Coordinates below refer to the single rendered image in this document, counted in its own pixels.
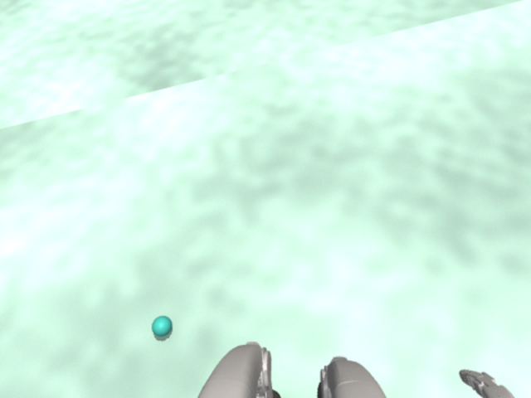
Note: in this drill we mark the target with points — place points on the right robot hand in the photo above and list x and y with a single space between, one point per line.
484 384

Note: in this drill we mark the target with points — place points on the ball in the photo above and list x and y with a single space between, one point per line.
162 326

